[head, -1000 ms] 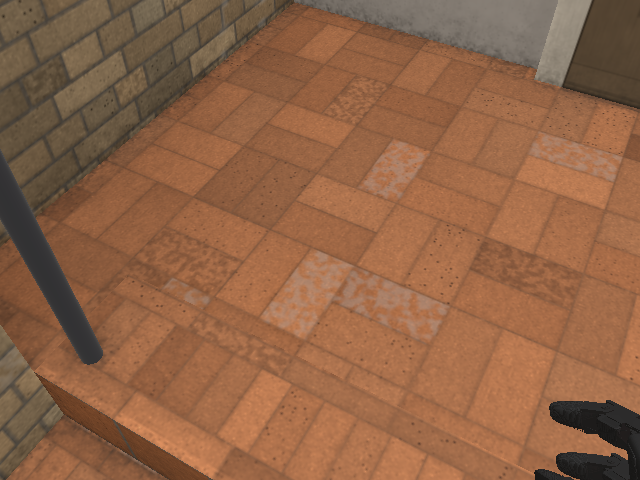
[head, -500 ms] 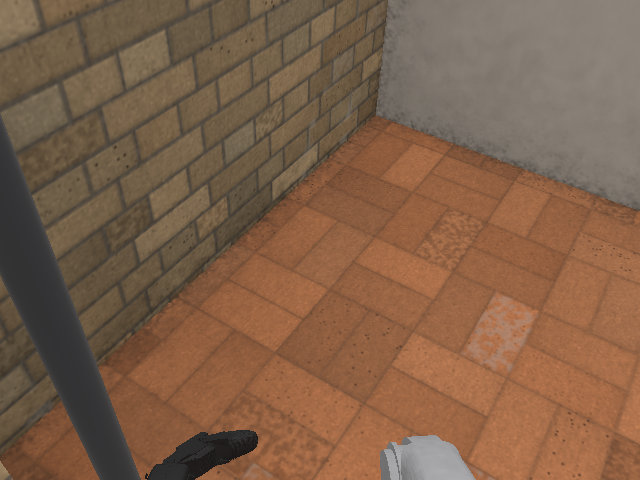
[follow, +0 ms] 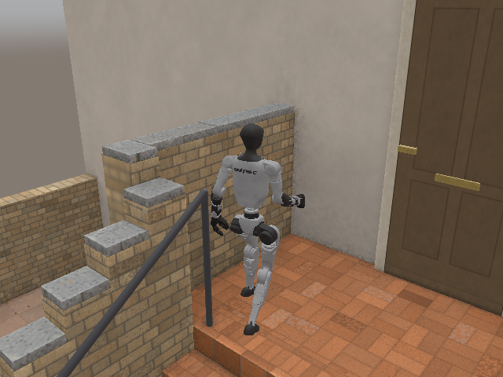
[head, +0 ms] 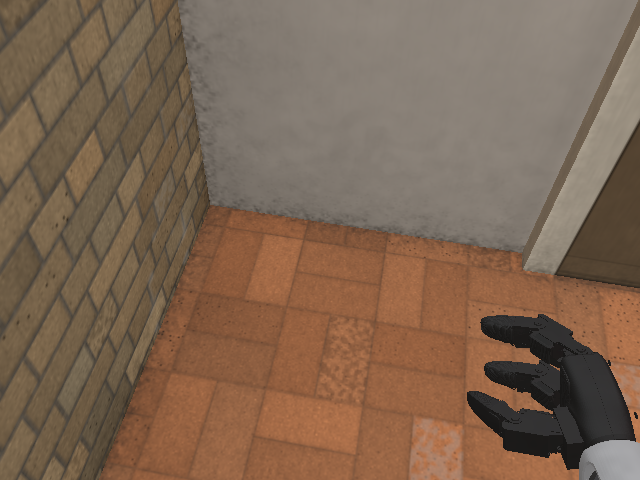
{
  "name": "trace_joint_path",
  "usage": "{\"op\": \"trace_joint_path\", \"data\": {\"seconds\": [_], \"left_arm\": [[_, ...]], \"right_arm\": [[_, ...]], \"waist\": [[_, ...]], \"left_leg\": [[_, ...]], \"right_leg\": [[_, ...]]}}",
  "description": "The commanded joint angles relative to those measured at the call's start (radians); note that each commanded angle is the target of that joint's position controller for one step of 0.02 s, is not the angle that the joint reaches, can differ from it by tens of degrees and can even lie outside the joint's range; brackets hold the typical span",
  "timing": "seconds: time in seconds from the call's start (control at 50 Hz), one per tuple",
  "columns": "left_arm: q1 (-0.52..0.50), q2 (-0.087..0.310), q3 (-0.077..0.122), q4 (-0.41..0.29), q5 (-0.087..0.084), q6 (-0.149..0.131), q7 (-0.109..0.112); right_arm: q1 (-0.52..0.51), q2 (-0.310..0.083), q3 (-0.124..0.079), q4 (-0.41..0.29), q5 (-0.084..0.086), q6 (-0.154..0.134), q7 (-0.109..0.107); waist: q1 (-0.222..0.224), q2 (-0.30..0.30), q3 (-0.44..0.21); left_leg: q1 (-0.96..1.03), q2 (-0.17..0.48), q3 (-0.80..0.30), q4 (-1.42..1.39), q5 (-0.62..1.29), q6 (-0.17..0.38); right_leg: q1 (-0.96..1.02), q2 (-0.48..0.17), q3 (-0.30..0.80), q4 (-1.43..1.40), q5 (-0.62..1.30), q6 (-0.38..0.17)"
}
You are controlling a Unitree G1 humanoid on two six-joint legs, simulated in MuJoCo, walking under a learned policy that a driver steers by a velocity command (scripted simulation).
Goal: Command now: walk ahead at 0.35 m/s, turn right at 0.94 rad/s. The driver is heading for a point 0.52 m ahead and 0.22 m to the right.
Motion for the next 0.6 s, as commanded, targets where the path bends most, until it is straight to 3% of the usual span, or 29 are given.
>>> {"op": "trace_joint_path", "data": {"seconds": [0.02,0.04,0.06,0.08,0.1,0.12,0.14,0.16,0.18,0.22,0.24,0.28,0.3,0.32,0.34,0.36,0.38,0.42,0.44,0.46,0.48,0.5,0.52,0.54,0.56,0.58,0.6], "left_arm": [[-0.244,0.021,0.018,-0.192,0.006,0.030,0.014],[0.020,-0.021,0.003,-0.199,-0.043,0.061,0.014],[0.052,-0.014,-0.004,-0.173,-0.022,0.068,0.016],[0.002,0.011,-0.002,-0.178,0.000,0.086,0.012],[-0.061,0.040,0.012,-0.190,0.027,0.099,0.000],[-0.098,0.059,0.016,-0.201,0.038,0.127,-0.031],[-0.096,0.065,0.021,-0.215,0.027,0.149,-0.053],[-0.121,0.073,0.028,-0.223,0.040,0.146,-0.043],[-0.169,0.085,0.024,-0.245,0.060,0.148,-0.026],[-0.186,0.055,0.008,-0.241,0.052,0.156,-0.010],[-0.180,0.057,0.004,-0.246,0.039,0.146,-0.025],[-0.259,0.064,-0.003,-0.280,0.037,0.140,-0.031],[-0.316,0.053,-0.006,-0.291,0.051,0.135,-0.027],[-0.335,0.034,-0.013,-0.289,0.036,0.131,-0.029],[-0.321,0.032,-0.015,-0.277,0.042,0.131,-0.037],[-0.358,0.017,-0.020,-0.288,0.034,0.126,-0.037],[-0.361,0.019,-0.020,-0.303,0.035,0.131,-0.037],[-0.363,0.048,0.001,-0.309,0.032,0.146,-0.030],[-0.349,0.063,0.014,-0.303,0.030,0.149,-0.024],[-0.313,0.068,0.022,-0.295,0.011,0.153,-0.018],[-0.241,0.089,0.036,-0.270,0.000,0.147,-0.014],[-0.116,0.123,0.055,-0.237,-0.002,0.135,0.000],[-0.074,0.218,0.074,-0.251,0.019,0.123,0.004],[-0.067,0.256,0.089,-0.288,0.009,0.128,-0.005],[-0.038,0.203,0.072,-0.263,0.017,0.124,0.004],[0.004,0.186,0.061,-0.230,0.033,0.117,0.003],[-0.037,0.164,0.052,-0.232,0.050,0.111,0.001]], "right_arm": [[0.534,-0.233,-0.114,0.196,-0.050,0.021,-0.021],[0.454,-0.166,-0.087,0.180,-0.061,0.019,-0.004],[0.341,-0.115,-0.084,0.144,-0.059,-0.001,0.008],[0.283,-0.130,-0.093,0.142,-0.056,-0.021,-0.001],[0.272,-0.129,-0.098,0.152,-0.041,-0.023,-0.014],[0.261,-0.155,-0.102,0.175,-0.017,-0.006,-0.028],[0.297,-0.198,-0.115,0.196,-0.011,-0.003,-0.033],[0.280,-0.162,-0.104,0.203,-0.013,0.002,-0.048],[0.316,-0.157,-0.098,0.219,-0.003,0.014,-0.057],[0.351,-0.181,-0.099,0.233,0.003,0.031,-0.055],[0.346,-0.187,-0.094,0.236,-0.001,0.049,-0.049],[0.359,-0.218,-0.108,0.245,0.002,0.052,-0.040],[0.367,-0.225,-0.114,0.253,0.000,0.053,-0.036],[0.389,-0.219,-0.116,0.267,0.008,0.059,-0.035],[0.396,-0.223,-0.119,0.269,0.008,0.060,-0.024],[0.403,-0.237,-0.125,0.280,-0.003,0.059,-0.018],[0.397,-0.260,-0.134,0.280,-0.009,0.064,-0.017],[0.418,-0.288,-0.159,0.265,0.012,0.090,-0.002],[0.427,-0.276,-0.161,0.249,0.020,0.109,0.005],[0.432,-0.267,-0.158,0.243,0.014,0.116,0.009],[0.425,-0.267,-0.161,0.228,0.007,0.123,0.016],[0.406,-0.269,-0.162,0.228,0.009,0.126,0.019],[0.379,-0.170,-0.137,0.155,-0.003,0.119,0.029],[0.229,-0.187,-0.138,0.072,-0.013,0.091,0.050],[0.135,-0.188,-0.141,0.044,-0.027,0.063,0.045],[0.108,-0.158,-0.125,0.041,-0.012,0.050,0.043],[0.140,-0.174,-0.125,0.068,-0.018,0.045,0.046]], "waist": [[-0.221,0.064,-0.162],[-0.034,0.088,-0.311],[-0.022,0.152,-0.320],[-0.015,0.157,-0.272],[-0.017,0.064,-0.245],[-0.021,0.002,-0.189],[-0.021,0.036,-0.114],[-0.030,0.072,-0.077],[-0.048,0.076,-0.067],[-0.040,0.099,-0.083],[-0.028,0.114,-0.107],[-0.034,0.099,-0.094],[-0.056,0.085,-0.067],[-0.062,0.069,-0.061],[-0.054,0.085,-0.027],[-0.065,0.097,-0.025],[-0.066,0.127,-0.046],[-0.067,0.126,-0.077],[-0.065,0.141,-0.096],[-0.052,0.147,-0.110],[-0.025,0.134,-0.127],[0.054,0.026,-0.158],[0.057,-0.197,-0.139],[0.098,-0.172,-0.057],[0.098,-0.082,0.050],[0.063,-0.084,0.076],[0.016,-0.058,0.075]], "left_leg": [[0.910,0.244,-0.072,0.100,0.821,0.016],[1.019,0.399,-0.233,0.179,0.959,0.116],[0.864,0.378,-0.245,0.092,0.662,0.170],[0.728,0.368,-0.272,-0.045,0.225,0.241],[0.609,0.349,-0.264,-0.100,0.000,0.260],[0.468,0.331,-0.171,-0.104,0.017,0.237],[0.358,0.330,-0.084,-0.126,0.118,0.229],[0.352,0.302,0.004,-0.147,0.199,0.193],[0.400,0.301,0.028,-0.142,0.210,0.188],[0.423,0.295,0.101,-0.131,0.223,0.180],[0.420,0.274,0.151,-0.121,0.175,0.169],[0.407,0.277,0.213,-0.109,0.152,0.147],[0.431,0.292,0.242,-0.091,0.188,0.144],[0.471,0.286,0.267,-0.080,0.173,0.137],[0.466,0.265,0.300,-0.079,0.181,0.133],[0.473,0.239,0.341,-0.075,0.120,0.120],[0.511,0.241,0.364,-0.041,0.133,0.121],[0.558,0.267,0.401,0.055,0.290,0.089],[0.555,0.300,0.398,0.100,0.286,0.079],[0.541,0.319,0.409,0.155,0.215,0.087],[0.482,0.315,0.402,0.261,0.090,0.079],[0.350,0.250,0.444,0.491,-0.126,0.053],[-0.068,0.114,0.433,0.822,-0.754,0.016],[-0.397,-0.050,0.171,0.940,-0.937,-0.007],[-0.446,-0.006,0.056,0.925,-0.889,0.006],[-0.429,0.007,0.043,0.893,-0.896,0.013],[-0.354,0.020,0.041,0.805,-0.892,0.019]], "right_leg": [[-0.599,0.009,-0.077,0.638,-0.429,0.063],[-0.687,-0.087,-0.057,0.676,-0.385,0.081],[-0.653,-0.146,-0.106,0.619,-0.235,0.077],[-0.666,-0.161,-0.148,0.660,-0.146,0.084],[-0.618,-0.186,-0.161,0.644,-0.107,0.085],[-0.557,-0.218,-0.117,0.586,-0.085,0.094],[-0.514,-0.222,-0.125,0.533,-0.065,0.089],[-0.556,-0.217,-0.174,0.466,-0.046,0.090],[-0.602,-0.215,-0.187,0.428,-0.026,0.074],[-0.608,-0.226,-0.203,0.367,0.040,0.045],[-0.576,-0.226,-0.227,0.349,0.094,0.048],[-0.552,-0.224,-0.254,0.280,0.198,0.047],[-0.576,-0.230,-0.260,0.239,0.194,0.035],[-0.583,-0.231,-0.272,0.183,0.196,0.028],[-0.551,-0.226,-0.290,0.124,0.177,0.014],[-0.495,-0.218,-0.335,0.057,0.180,0.010],[-0.448,-0.196,-0.360,0.021,0.157,0.000],[-0.373,-0.167,-0.389,-0.030,0.061,-0.009],[-0.344,-0.159,-0.381,-0.025,-0.063,-0.022],[-0.302,-0.155,-0.375,-0.033,-0.171,-0.048],[-0.196,-0.147,-0.343,-0.093,-0.263,-0.091],[-0.024,-0.147,-0.247,-0.260,-0.292,-0.144],[0.161,-0.385,0.272,-0.408,-0.547,-0.273],[0.181,-0.502,0.798,-0.651,-0.756,-0.380],[0.092,-0.532,0.752,-0.666,-0.675,-0.372],[0.018,-0.496,0.647,-0.629,-0.618,-0.343],[-0.067,-0.458,0.534,-0.614,-0.551,-0.302]]}}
